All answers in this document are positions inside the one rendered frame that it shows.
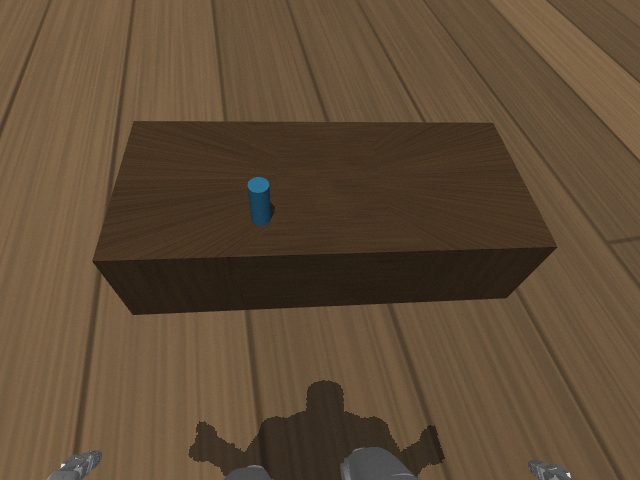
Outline left robot hand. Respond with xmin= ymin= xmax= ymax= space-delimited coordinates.
xmin=46 ymin=451 xmax=102 ymax=480

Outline can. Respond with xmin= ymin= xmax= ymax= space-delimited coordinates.
xmin=247 ymin=177 xmax=271 ymax=226

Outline right robot hand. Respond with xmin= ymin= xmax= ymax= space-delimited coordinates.
xmin=528 ymin=460 xmax=572 ymax=480

